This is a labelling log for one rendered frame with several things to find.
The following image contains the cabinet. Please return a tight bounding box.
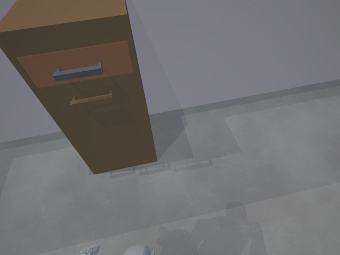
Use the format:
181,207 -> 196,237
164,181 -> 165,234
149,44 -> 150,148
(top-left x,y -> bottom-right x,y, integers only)
0,0 -> 157,174

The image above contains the drawer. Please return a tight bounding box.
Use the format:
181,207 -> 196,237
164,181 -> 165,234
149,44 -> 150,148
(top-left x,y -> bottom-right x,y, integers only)
17,40 -> 133,88

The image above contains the robot left hand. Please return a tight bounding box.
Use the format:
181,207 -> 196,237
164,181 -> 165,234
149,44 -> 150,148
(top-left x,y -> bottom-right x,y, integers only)
77,244 -> 100,255

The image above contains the left robot thigh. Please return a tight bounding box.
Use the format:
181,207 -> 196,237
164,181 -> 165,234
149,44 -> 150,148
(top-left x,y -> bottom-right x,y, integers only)
122,244 -> 155,255

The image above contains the handle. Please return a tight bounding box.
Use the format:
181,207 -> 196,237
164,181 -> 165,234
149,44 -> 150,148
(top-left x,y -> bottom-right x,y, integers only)
53,62 -> 103,82
70,94 -> 113,109

